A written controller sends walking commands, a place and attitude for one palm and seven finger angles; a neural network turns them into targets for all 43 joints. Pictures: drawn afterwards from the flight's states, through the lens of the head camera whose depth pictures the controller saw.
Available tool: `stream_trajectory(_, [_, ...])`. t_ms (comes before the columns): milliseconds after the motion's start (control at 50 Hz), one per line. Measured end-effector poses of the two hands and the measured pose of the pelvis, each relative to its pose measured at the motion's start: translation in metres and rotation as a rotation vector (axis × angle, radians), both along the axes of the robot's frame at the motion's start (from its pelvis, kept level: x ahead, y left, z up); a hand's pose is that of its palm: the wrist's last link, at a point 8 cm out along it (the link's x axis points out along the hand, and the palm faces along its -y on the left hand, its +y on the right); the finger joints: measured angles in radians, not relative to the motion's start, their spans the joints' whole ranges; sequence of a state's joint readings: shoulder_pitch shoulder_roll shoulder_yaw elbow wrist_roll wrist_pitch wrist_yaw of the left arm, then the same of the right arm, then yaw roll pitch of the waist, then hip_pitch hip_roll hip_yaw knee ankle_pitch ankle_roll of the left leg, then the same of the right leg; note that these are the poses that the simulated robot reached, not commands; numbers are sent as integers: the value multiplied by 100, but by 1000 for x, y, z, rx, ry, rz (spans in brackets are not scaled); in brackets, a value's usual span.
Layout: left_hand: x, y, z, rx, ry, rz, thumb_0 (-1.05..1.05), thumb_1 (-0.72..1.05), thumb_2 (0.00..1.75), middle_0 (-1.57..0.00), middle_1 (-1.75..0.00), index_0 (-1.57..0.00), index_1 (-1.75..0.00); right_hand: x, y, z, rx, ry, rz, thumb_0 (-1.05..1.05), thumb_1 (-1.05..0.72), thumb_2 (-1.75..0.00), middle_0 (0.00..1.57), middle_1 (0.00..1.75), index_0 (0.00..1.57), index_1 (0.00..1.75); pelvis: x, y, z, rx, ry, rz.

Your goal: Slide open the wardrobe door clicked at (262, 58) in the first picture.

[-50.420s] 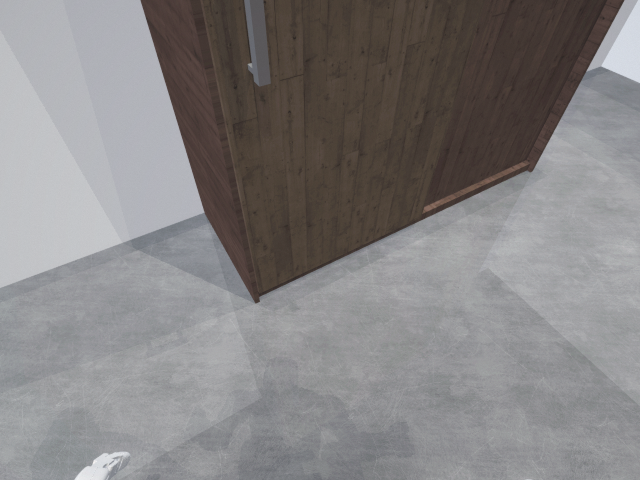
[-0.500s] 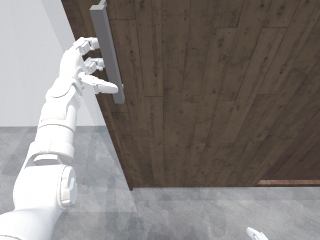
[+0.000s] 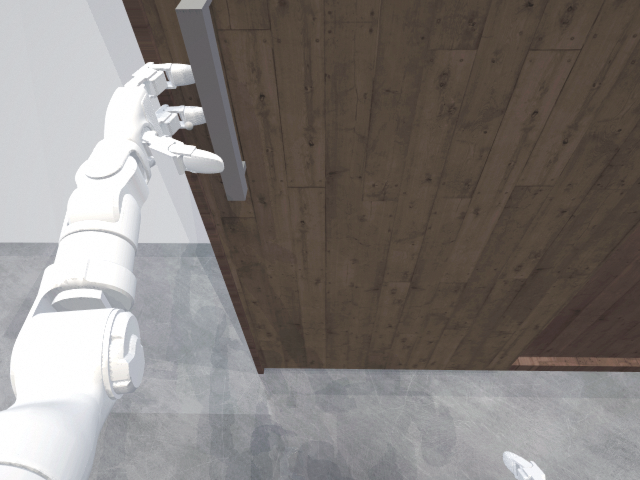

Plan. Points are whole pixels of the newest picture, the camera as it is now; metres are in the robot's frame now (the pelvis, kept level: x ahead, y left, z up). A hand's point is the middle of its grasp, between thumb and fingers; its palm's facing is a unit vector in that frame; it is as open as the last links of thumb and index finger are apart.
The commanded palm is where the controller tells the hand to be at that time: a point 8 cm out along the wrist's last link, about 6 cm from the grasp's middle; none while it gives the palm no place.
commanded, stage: feel for the door with the fingertips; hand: left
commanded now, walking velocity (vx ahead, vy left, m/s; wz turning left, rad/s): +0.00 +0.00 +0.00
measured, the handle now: (222, 108) +0.51 +0.14 +0.21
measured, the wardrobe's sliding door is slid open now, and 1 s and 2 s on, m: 0.00 0.00 0.00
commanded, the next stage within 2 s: slide the fingers in behind the handle in 0.06 s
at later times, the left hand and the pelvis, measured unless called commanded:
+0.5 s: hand (191, 128) +0.47 +0.17 +0.21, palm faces +0.01 -1.00 +0.00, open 13.9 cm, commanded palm +0.44 +0.21 +0.21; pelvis -0.01 +0.01 +0.00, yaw -2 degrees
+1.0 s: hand (204, 126) +0.46 +0.15 +0.21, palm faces -0.02 -1.00 -0.01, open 14.0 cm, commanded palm +0.44 +0.20 +0.21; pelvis +0.01 +0.01 +0.00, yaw -1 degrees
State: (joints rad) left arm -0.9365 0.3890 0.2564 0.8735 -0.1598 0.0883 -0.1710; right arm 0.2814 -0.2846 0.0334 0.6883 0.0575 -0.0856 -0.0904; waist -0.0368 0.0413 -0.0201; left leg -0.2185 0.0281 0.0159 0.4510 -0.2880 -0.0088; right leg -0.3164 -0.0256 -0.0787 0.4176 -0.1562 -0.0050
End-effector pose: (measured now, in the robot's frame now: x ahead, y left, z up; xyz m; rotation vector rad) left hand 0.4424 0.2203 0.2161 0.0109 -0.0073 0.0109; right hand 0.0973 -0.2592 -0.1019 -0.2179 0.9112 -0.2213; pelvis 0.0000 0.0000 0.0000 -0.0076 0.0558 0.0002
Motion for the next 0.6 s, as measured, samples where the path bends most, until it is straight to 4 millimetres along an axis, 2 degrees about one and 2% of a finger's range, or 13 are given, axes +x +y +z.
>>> stream_trajectory(180, [11,1,3,0,-6,-6,-1,-50,30,-37,-125,-36,-124,-30,6,-7,17,60,-29,1,-90,-90,20,30,20,30,-2,4,-1,2,17,-9])
stream_trajectory(380, [8,1,-2,-2,-20,-9,-1,-50,30,-35,-122,-33,-122,-62,12,-11,35,106,-70,1,-90,-90,20,30,21,30,-5,8,-1,2,17,-27])
stream_trajectory(480, [5,0,-7,-7,-17,-6,-1,-50,30,-33,-121,-31,-121,-62,12,-10,33,96,-77,1,-90,-90,20,30,21,30,-6,9,-1,2,10,-33])
stream_trajectory(600, [-1,-1,-4,0,-50,-5,-1,-50,30,-31,-120,-30,-120,-47,13,-6,33,55,-64,1,-90,-90,20,30,20,30,-3,10,0,0,2,-35])
